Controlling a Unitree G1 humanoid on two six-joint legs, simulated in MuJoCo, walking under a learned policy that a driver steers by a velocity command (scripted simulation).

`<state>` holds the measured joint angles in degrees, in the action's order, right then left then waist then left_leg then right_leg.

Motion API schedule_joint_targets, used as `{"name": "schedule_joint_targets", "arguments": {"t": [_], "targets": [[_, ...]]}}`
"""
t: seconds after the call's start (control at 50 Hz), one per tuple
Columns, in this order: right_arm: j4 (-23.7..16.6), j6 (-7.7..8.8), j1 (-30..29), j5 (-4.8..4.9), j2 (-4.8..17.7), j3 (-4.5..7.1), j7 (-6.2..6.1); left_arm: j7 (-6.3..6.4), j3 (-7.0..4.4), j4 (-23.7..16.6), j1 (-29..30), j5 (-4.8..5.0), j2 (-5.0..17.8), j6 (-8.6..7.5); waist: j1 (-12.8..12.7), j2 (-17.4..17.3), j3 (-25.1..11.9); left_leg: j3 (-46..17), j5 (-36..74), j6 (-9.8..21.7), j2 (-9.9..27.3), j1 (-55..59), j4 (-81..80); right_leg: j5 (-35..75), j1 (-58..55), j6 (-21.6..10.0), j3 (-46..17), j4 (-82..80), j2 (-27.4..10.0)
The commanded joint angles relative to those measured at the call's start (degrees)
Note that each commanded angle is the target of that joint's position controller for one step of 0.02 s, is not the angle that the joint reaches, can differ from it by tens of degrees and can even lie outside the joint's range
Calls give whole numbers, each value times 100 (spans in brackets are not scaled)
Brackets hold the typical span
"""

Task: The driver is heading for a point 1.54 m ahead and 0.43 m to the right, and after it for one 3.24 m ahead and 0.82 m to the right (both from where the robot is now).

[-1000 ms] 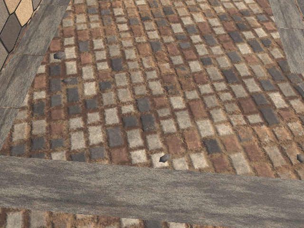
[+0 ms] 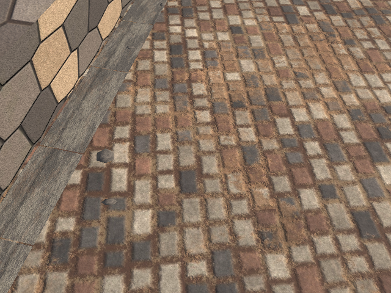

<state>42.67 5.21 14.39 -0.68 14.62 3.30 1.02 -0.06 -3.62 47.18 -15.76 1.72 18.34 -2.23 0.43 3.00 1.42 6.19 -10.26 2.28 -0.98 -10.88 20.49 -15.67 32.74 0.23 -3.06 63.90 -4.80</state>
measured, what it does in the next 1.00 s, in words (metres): walks ahead, turning right: right foot, then left foot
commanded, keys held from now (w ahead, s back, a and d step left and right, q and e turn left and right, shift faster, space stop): w+e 0.70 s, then w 0.30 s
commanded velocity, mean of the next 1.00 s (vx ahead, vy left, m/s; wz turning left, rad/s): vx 0.50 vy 0.00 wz -0.47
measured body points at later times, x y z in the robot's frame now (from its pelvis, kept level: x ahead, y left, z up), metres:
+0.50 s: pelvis +0.26 -0.08 -0.01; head +0.30 -0.10 +0.44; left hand +0.45 +0.16 -0.11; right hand +0.32 -0.39 -0.11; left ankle +0.29 +0.10 -0.66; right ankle +0.28 -0.15 -0.74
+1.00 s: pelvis +0.55 -0.12 +0.00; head +0.57 -0.12 +0.45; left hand +0.79 +0.06 -0.12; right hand +0.49 -0.40 -0.11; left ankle +0.62 -0.05 -0.74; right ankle +0.46 -0.23 -0.67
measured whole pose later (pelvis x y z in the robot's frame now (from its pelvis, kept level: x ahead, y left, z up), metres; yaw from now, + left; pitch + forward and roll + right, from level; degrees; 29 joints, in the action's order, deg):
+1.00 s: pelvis +0.55 -0.12 +0.00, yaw -30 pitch +1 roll +1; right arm 45.9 5.8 15.7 -0.3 14.9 3.0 1.5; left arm 0.3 -3.2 41.1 -15.5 0.8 16.8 -2.7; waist 1.5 2.5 1.1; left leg 0.7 -9.8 2.6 -3.0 -13.7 22.4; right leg -19.0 28.4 -1.4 -3.6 63.1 -1.3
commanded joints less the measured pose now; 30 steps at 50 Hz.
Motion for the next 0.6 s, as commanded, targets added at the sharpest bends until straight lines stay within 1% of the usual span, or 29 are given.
{"name": "schedule_joint_targets", "arguments": {"t": [0.02, 0.08, 0.12, 0.18, 0.22, 0.24, 0.26, 0.28, 0.3, 0.32, 0.34, 0.36, 0.38, 0.4, 0.42, 0.44, 0.46, 0.48, 0.5, 0.52, 0.56, 0.6], "targets": [[-221, 185, -293, -44, 657, 188, -43, 10, -74, -366, -110, -23, 154, 55, -143, -716, 36, -887, 1157, 889, 1594, 256, -1323, 703, 645, 87, -376, -218, -293], [-73, 155, -206, -28, 796, 227, -109, -89, -37, -520, 319, -46, 67, 17, -32, -618, 137, -294, 1403, 797, 1476, 401, -1368, 1593, 623, 65, -234, -1266, -240], [16, 118, -73, 8, 925, 260, -147, -174, 11, -673, 758, -60, -2, -3, 139, -529, 263, -21, 1403, 750, 1500, 493, -1415, 1936, 520, 11, 22, -1868, -193], [196, 21, 223, 89, 1073, 315, -171, -272, 43, -948, 1297, -57, -10, 3, 330, -447, 443, 184, 1488, 692, 1678, 1032, -1306, 1818, 673, -141, 214, -2435, -160], [289, -70, 331, 154, 1152, 351, -173, -330, 29, -1117, 1500, -57, 50, 11, 348, -480, 470, 297, 1876, 613, 1786, 1465, -1056, 1421, 743, -281, 369, -2651, -89], [310, -116, 324, 176, 1210, 369, -178, -354, 7, -1183, 1512, -58, 97, 17, 294, -530, 416, 379, 2459, 557, 1809, 1611, -825, 1153, 612, -373, 498, -2726, 13], [307, -158, 285, 192, 1297, 391, -193, -366, -36, -1224, 1426, -61, 177, 32, 190, -633, 266, 470, 3424, 490, 1802, 1710, -472, 849, 313, -482, 680, -2743, 189], [295, -205, 249, 213, 1385, 414, -213, -364, -105, -1212, 1166, -61, 299, 54, 8, -755, 20, 547, 4426, 421, 1775, 1762, 63, 533, -152, -605, 868, -2713, 415], [276, -259, 179, 229, 1427, 419, -230, -343, -230, -1083, 529, -43, 500, 70, -373, -764, -348, 663, 5034, 318, 1660, 1615, 997, 444, -1003, -766, 1007, -2842, 683], [245, -268, 156, 230, 1338, 368, -251, -261, -432, -829, -439, -30, 846, 97, -868, -606, -850, 783, 4609, 101, 1417, 893, 2329, 766, -2523, -997, 884, -3192, 873], [58, -205, 403, 27, 839, 206, -246, -124, -607, -704, -1004, -5, 1456, 156, -828, 494, -1333, 799, 1426, -228, 915, -1084, 4340, 691, -4372, -1548, -1123, -3348, -300], [-190, 2, 539, 6, 436, 28, -176, -152, -570, -940, -697, -9, 1682, 64, -391, 1174, -2132, -417, -2405, -449, -234, -2832, 5902, -311, -5511, -2583, -4364, -4391, -1431], [-282, 184, -118, 215, 975, 147, -87, -199, -414, -970, -707, -42, 1144, -17, -771, 383, -1958, -1211, -2132, -313, 108, -3455, 6062, -489, -5408, -2287, -4116, -4777, -1395], [-398, 279, -425, 329, 992, 137, -56, -197, -347, -938, -545, -65, 913, -84, -674, 222, -1209, -1122, -1655, -168, 341, -3613, 5738, -210, -4703, -2050, -3261, -4773, -1190], [-337, 313, -428, 220, 916, 127, -101, -192, -300, -968, -166, -60, 768, -113, -370, -264, -728, -1107, -1234, -149, 595, -3332, 5160, 358, -3817, -1823, -2604, -4773, -909], [-270, 278, -382, 81, 992, 179, -138, -166, -233, -1049, 152, -92, 548, -126, -172, -208, -526, -1114, -973, -185, 755, -2937, 4688, 953, -3192, -1703, -2139, -4840, -707], [-244, 208, -274, 42, 995, 199, -127, -137, -202, -1148, 312, -154, 495, -126, -19, -76, -449, -1133, -791, -234, 813, -2602, 4520, 1302, -2770, -1694, -1961, -4969, -586], [-246, 146, -212, 9, 942, 199, -123, -115, -214, -1176, 350, -157, 524, -139, 40, -62, -439, -1089, -690, -322, 794, -2457, 4331, 1616, -2539, -1738, -1864, -5060, -531], [-247, 93, -205, -17, 858, 182, -124, -86, -228, -1161, 313, -139, 575, -154, 67, -88, -410, -1024, -587, -416, 769, -2385, 4119, 1920, -2332, -1766, -1683, -5104, -478], [-282, 53, -302, -30, 793, 162, -133, -49, -246, -1132, 243, -127, 642, -163, 62, -115, -347, -975, -382, -506, 725, -2385, 3833, 2079, -2164, -1759, -1507, -5142, -405], [-419, 27, -751, -34, 666, 105, -140, 27, -279, -1063, 75, -101, 752, -151, -73, -76, -186, -930, 301, -640, 615, -2449, 2993, 2047, -1986, -1629, -1262, -5157, -233], [-519, 50, -1185, -12, 548, 48, -106, 71, -285, -1005, -65, -70, 762, -115, -250, 61, -117, -916, 1066, -672, 432, -2190, 2055, 1611, -1832, -1422, -1092, -5097, -21]]}}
